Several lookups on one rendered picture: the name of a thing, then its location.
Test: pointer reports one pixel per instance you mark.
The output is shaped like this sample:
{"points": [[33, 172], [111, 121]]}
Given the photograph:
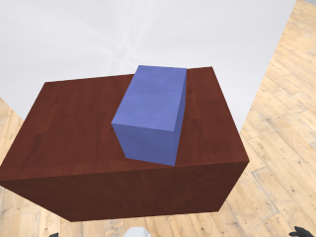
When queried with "robot right hand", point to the robot right hand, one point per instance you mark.
{"points": [[300, 232]]}

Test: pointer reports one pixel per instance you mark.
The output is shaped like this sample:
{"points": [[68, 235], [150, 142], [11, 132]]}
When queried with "carton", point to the carton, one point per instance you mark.
{"points": [[149, 119]]}

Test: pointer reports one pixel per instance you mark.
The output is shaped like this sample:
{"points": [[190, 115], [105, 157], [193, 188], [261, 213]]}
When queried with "robot left thigh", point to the robot left thigh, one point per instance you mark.
{"points": [[136, 231]]}

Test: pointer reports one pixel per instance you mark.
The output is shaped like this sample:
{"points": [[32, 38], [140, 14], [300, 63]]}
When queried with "pedestal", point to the pedestal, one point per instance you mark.
{"points": [[67, 157]]}

